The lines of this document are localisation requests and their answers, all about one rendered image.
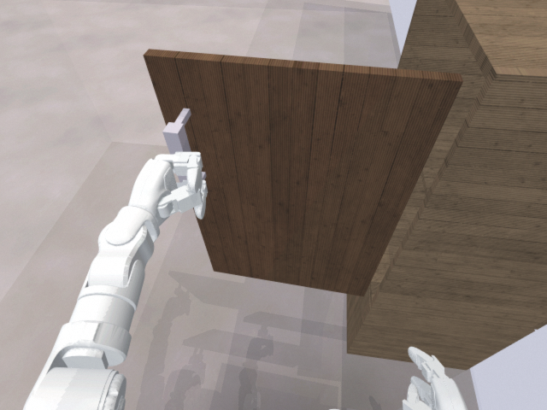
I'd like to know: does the left robot upper arm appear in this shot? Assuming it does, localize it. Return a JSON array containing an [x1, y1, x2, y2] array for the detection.
[[29, 367, 126, 410]]

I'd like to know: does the left robot forearm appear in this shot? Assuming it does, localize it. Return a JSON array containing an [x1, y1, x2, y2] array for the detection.
[[23, 206, 160, 410]]

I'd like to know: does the cupboard door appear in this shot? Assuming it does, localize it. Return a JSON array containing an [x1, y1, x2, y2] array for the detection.
[[144, 49, 463, 296]]

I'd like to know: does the handle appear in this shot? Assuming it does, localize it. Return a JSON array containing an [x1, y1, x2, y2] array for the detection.
[[162, 108, 206, 183]]

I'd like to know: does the robot left hand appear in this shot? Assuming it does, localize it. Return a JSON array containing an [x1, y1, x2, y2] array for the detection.
[[128, 152, 208, 226]]

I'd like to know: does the robot right hand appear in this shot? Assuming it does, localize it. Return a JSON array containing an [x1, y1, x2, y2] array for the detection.
[[403, 347, 468, 410]]

